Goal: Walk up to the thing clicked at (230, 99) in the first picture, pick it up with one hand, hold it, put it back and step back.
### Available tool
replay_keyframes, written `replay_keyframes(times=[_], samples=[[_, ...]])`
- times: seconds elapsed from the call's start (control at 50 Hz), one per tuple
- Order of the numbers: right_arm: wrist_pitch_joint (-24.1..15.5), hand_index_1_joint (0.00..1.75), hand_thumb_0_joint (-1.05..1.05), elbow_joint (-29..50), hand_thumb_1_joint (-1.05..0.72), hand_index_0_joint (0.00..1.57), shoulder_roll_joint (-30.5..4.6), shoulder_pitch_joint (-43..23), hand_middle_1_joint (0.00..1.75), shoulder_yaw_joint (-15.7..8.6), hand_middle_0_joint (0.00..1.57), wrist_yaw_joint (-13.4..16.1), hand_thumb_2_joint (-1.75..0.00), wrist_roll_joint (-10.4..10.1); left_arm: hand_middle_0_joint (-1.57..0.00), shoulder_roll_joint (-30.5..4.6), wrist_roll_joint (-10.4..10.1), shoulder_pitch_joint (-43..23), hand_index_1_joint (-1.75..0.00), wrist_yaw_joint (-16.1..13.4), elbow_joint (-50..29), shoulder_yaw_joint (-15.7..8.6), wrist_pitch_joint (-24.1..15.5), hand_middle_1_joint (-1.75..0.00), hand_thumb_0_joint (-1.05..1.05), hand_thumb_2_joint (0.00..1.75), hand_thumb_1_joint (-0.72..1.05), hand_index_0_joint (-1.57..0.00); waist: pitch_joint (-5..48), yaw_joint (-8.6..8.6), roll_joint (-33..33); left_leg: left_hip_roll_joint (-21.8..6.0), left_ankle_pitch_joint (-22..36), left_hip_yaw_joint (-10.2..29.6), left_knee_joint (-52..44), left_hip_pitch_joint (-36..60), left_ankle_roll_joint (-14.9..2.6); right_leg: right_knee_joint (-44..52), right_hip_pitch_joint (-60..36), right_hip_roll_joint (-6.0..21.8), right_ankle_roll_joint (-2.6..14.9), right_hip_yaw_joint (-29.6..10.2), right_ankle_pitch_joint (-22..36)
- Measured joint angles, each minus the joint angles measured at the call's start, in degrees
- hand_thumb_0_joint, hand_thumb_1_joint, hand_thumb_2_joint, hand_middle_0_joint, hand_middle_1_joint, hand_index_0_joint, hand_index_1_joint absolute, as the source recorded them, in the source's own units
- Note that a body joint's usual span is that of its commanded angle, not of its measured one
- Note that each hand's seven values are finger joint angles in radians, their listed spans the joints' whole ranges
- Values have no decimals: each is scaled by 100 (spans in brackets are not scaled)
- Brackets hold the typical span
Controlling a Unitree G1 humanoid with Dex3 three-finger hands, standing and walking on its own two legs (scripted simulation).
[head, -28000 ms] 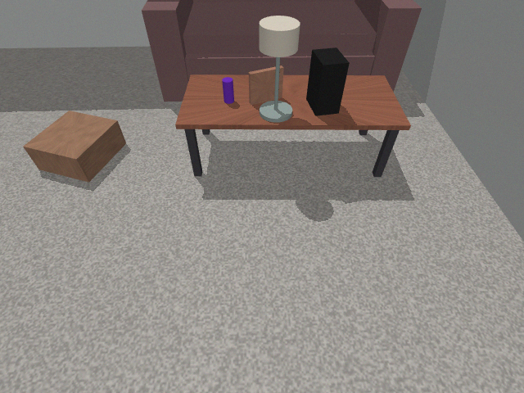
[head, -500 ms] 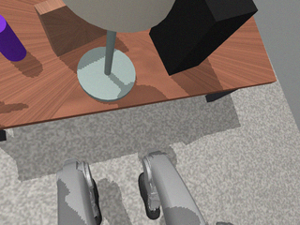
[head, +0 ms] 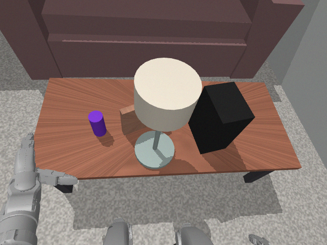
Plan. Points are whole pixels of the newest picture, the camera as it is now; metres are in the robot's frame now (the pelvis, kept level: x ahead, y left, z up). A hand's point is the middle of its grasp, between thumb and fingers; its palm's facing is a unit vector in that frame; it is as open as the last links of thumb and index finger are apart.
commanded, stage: home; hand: left
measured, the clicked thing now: (97, 124) +0.58 +0.21 -0.26
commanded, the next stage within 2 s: none
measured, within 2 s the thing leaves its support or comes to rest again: neither
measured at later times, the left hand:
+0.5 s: hand (85, 235) +0.18 +0.16 -0.02, palm faces +0.15 -0.96 -0.24, open 17.0 cm
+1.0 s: hand out of the picture +0.17 +0.18 -0.04, palm faces +0.02 -0.94 -0.34, open 17.3 cm
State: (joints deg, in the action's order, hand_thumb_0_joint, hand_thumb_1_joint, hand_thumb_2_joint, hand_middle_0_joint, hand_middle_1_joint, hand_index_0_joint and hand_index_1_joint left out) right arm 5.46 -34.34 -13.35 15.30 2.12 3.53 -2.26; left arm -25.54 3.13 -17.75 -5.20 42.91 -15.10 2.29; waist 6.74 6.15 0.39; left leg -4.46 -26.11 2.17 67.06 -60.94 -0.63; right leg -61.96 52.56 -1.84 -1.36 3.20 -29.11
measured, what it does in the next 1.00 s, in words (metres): rises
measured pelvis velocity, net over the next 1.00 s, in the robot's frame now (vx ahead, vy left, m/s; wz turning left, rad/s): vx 0.02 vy -0.02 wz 0.04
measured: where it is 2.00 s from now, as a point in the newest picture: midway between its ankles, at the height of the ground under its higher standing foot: outside the picture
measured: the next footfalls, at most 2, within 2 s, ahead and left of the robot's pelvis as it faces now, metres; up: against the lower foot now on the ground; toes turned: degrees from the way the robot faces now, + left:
none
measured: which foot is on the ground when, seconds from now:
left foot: down 0.00-1.00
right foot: down 0.00-1.00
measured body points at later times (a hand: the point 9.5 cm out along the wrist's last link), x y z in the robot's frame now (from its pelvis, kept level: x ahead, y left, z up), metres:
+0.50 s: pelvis +0.02 -0.02 +0.05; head +0.04 -0.02 +0.50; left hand +0.17 +0.21 +0.00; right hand +0.20 -0.25 -0.03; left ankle +0.05 +0.11 -0.65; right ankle +0.01 -0.14 -0.65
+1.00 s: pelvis +0.02 -0.02 +0.06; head +0.03 -0.03 +0.50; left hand +0.16 +0.23 -0.02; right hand +0.17 -0.27 -0.05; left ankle +0.05 +0.11 -0.65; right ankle +0.01 -0.14 -0.65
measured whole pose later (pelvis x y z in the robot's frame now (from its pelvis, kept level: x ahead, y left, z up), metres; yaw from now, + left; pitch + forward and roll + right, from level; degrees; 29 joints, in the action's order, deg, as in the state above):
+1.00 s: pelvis +0.02 -0.02 +0.06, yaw +2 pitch +3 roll +0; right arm -0.4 -40.3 -13.8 11.6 0.6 3.7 4.0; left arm -14.5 3.1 17.8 -3.3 24.5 1.1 4.2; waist 2.0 0.8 0.9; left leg -1.7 -20.8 -0.6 46.9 -28.9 0.6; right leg -47.3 23.6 0.9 0.2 1.4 -26.5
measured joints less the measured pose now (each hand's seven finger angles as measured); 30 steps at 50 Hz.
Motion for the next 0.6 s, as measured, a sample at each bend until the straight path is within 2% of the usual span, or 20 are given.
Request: replay_keyframes(times=[0.08, 0.18, 0.28, 0.4, 0.48, 0.6], samples=[[-138, 30, 0, 99, -90, 21, 51, -39, 30, 17, 21, 205, -90, 21, -7, 319, -110, 663, -7, -224, -309, 299, -21, -7, -2, 8, -50, -7, 43, -72, -5, 36, 115, -43, -505, 724, 19, 481, -702, 33, 25, -20, 109], [-255, 30, 0, 187, -90, 21, 90, -106, 30, -24, 21, 318, -90, 52, -7, 597, -236, 1273, -7, -340, -744, 609, 45, -6, -2, 7, -51, -7, -3, -233, 66, 88, 235, -117, -978, 1414, 41, 876, -1338, 88, 45, -70, 199], [-322, 30, 1, 238, -90, 21, 100, -133, 30, -52, 21, 312, -90, 31, -6, 948, -370, 2090, -6, -318, -1366, 1066, 191, -6, -1, 7, -51, -6, -36, -380, 176, 134, 332, -203, -1358, 1943, 50, 1161, -1799, 139, 47, -138, 261], [-383, 30, 1, 331, -90, 21, 146, -149, 30, -39, 21, 349, -90, -18, -7, 1364, -482, 3410, -7, -265, -2640, 1558, 457, -7, -1, 9, -48, -7, -83, -505, 150, 166, 399, -248, -1662, 2423, 90, 1346, -2213, 173, 76, -170, 272], [-464, 30, 1, 421, -90, 21, 168, -186, 30, -22, 21, 439, -90, -16, -7, 1461, -508, 4050, -7, -249, -3271, 1695, 599, -7, -1, 10, -46, -7, -127, -554, 91, 174, 429, -207, -1751, 2607, 128, 1388, -2391, 176, 112, -127, 259], [-648, 30, 1, 544, -90, 21, 147, -262, 30, -25, 21, 545, -90, 64, -7, 1391, -475, 4284, -7, -281, -3619, 1631, 689, -7, -1, 9, -48, -7, -216, -582, 52, 182, 459, -128, -1738, 2658, 180, 1323, -2448, 175, 167, -49, 230]])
